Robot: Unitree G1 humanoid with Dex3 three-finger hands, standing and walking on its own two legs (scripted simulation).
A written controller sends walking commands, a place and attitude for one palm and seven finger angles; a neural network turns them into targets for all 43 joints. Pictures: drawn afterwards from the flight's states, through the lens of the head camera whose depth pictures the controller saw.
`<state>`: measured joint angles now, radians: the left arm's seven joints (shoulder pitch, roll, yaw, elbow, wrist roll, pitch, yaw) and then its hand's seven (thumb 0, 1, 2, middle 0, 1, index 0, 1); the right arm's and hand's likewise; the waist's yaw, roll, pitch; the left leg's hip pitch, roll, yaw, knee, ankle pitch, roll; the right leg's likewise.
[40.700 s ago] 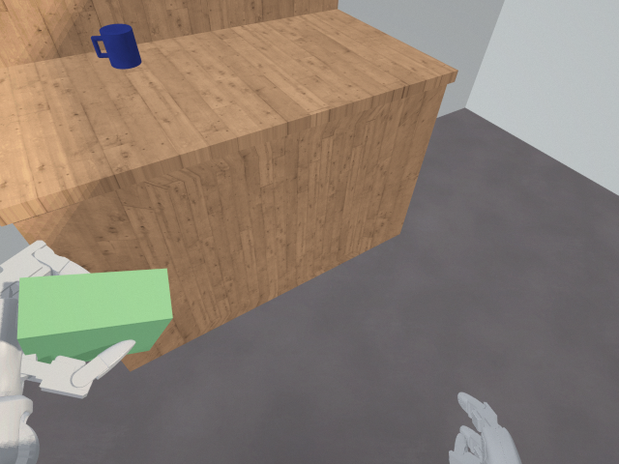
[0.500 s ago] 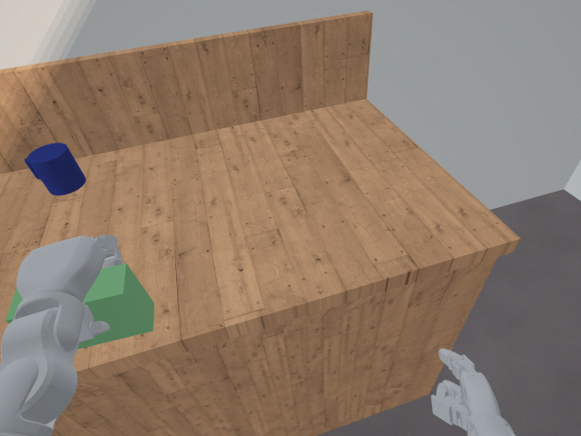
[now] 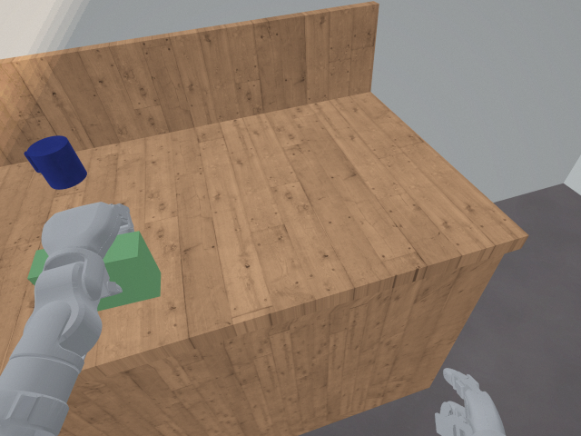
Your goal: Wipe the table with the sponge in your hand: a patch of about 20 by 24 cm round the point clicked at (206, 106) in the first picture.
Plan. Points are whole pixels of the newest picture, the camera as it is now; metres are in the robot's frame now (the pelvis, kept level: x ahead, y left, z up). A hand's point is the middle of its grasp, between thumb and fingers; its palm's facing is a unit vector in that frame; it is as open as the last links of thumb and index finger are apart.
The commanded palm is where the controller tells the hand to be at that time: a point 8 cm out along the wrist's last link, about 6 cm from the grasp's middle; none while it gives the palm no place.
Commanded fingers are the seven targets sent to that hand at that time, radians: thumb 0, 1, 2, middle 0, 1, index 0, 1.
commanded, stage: wipe forward along the middle lane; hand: left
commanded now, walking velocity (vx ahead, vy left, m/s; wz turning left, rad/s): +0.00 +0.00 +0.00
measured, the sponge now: (107, 282) +0.29 +0.32 +0.06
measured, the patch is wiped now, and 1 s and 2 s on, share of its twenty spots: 0.90 0.90 0.90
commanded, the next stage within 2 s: slide back across to the first lane in 1.10 s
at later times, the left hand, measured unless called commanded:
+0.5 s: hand (107, 232) +0.35 +0.33 +0.11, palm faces -0.07 -0.03 -1.00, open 9.2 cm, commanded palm +0.33 +0.33 +0.14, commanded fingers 0.00 0.10 1.30 -1.20 -1.60 -1.20 -1.60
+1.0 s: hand (107, 211) +0.39 +0.36 +0.11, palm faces -0.10 -0.02 -0.99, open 9.2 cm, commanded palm +0.37 +0.35 +0.14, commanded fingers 0.00 0.10 1.30 -1.20 -1.60 -1.20 -1.60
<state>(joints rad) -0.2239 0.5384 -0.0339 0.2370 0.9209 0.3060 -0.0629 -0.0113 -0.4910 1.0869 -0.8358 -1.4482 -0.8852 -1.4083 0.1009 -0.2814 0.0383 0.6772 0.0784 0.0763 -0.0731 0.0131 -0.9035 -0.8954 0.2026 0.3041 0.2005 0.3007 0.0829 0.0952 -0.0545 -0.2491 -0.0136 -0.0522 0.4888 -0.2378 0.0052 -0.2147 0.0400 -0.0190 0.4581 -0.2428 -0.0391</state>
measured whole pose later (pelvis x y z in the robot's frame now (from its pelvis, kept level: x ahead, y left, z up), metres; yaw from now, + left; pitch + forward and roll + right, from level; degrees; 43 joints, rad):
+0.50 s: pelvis +0.00 +0.00 +0.00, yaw +0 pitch +3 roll -1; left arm -0.42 0.60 0.01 0.52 0.94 0.20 -0.07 -0.02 -0.50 1.09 -0.84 -1.41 -0.87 -1.44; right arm 0.17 -0.30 0.03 0.68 0.08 0.11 -0.07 0.01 -0.90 -0.90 0.20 0.30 0.20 0.30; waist 0.04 0.08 -0.07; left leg -0.32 0.00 -0.06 0.52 -0.25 0.00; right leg -0.28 0.05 -0.02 0.47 -0.25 -0.04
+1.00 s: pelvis +0.01 +0.01 +0.00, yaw -1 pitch +7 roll -1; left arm -0.61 0.66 0.04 0.78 0.99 0.10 -0.05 -0.02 -0.50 1.10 -0.84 -1.41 -0.87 -1.45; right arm 0.22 -0.30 0.01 0.69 0.09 0.13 -0.07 0.01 -0.90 -0.90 0.20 0.30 0.20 0.30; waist 0.01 0.06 -0.09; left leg -0.40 0.00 -0.04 0.54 -0.26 0.01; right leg -0.35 0.05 -0.01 0.47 -0.24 -0.03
